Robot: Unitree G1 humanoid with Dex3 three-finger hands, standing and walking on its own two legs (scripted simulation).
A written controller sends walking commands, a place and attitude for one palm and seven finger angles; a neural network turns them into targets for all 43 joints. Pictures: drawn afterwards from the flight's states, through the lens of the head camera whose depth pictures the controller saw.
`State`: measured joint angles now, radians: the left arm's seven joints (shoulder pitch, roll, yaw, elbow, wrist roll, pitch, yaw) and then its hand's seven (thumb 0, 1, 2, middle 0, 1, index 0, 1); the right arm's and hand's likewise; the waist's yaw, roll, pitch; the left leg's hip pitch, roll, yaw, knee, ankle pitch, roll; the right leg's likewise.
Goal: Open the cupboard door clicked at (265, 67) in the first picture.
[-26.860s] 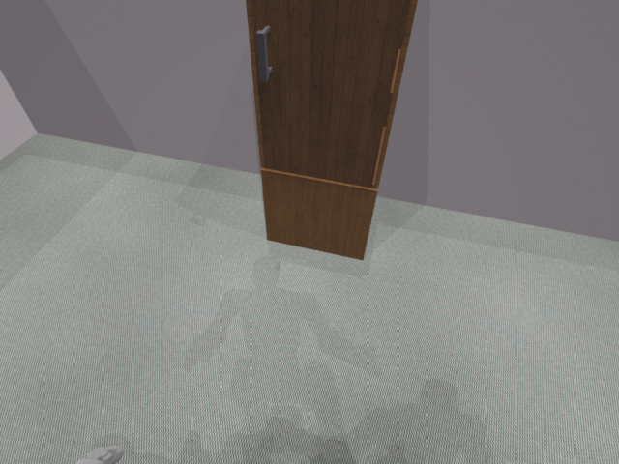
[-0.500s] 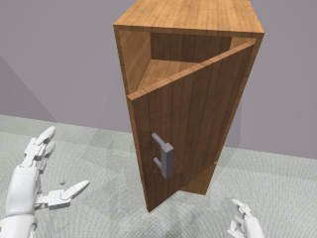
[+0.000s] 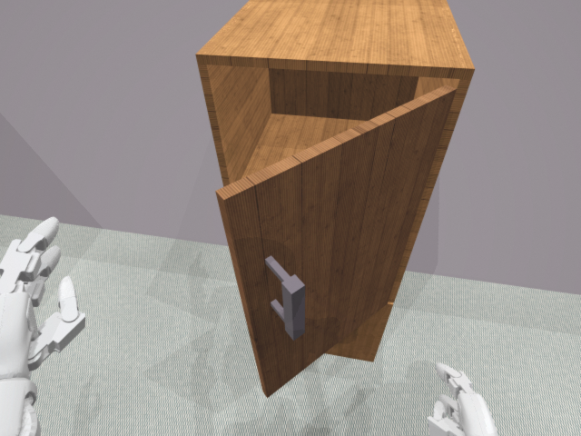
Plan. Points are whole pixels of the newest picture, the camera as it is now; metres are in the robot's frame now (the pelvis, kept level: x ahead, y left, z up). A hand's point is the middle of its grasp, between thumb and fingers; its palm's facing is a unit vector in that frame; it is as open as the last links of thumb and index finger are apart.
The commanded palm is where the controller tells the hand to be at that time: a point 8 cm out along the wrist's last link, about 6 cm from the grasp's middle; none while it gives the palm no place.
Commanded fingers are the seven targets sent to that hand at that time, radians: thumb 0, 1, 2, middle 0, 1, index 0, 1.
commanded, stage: draw the hand back to the body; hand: left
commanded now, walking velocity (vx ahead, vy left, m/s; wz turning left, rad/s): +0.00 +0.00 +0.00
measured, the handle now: (284, 298) +0.29 +0.05 +0.06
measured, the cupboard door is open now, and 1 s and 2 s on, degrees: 48 48 48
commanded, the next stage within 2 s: step back with the hand held close in 0.16 s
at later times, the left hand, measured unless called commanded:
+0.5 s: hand (74, 325) +0.18 +0.26 +0.14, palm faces +0.37 -0.80 -0.48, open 7.4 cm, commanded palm +0.12 +0.30 +0.17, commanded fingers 0.00 0.90 0.90 -0.20 -0.30 -0.20 -0.30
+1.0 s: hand out of the picture +0.06 +0.31 +0.15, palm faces +0.47 -0.74 -0.48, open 7.4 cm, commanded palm -0.01 +0.34 +0.17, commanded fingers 0.00 0.90 0.90 -0.20 -0.30 -0.20 -0.30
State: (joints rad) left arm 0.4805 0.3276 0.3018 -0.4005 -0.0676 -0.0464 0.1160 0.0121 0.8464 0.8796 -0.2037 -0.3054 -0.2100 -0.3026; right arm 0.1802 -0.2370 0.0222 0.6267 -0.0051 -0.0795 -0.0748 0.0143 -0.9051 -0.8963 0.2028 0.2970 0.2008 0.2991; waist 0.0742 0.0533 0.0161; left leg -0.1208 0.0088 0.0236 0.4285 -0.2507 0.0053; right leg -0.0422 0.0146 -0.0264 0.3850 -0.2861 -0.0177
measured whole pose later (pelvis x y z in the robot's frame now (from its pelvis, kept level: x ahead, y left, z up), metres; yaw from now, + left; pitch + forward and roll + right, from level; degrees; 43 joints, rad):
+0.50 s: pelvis -0.03 +0.00 +0.00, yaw -1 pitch -1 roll -1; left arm 0.51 0.37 0.36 -0.41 -0.05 -0.11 0.10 0.01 0.89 0.90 -0.21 -0.31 -0.21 -0.30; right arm 0.15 -0.25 0.00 0.58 0.01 0.00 -0.08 0.01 -0.90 -0.90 0.20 0.30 0.20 0.30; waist 0.03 0.06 0.03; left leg -0.21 0.04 0.03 0.45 -0.22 0.00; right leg -0.13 0.04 -0.02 0.38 -0.23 -0.02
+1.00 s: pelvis -0.13 +0.03 -0.02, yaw +3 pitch -2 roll -2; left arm 0.53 0.41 0.43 -0.50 -0.01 -0.19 0.14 0.01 0.89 0.90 -0.21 -0.31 -0.22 -0.30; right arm 0.23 -0.21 0.00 0.56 0.01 -0.06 -0.08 0.01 -0.90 -0.90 0.20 0.30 0.20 0.30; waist 0.00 0.02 0.05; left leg -0.45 0.00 0.04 0.59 -0.17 0.06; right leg -0.29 0.04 0.01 0.59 -0.27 0.01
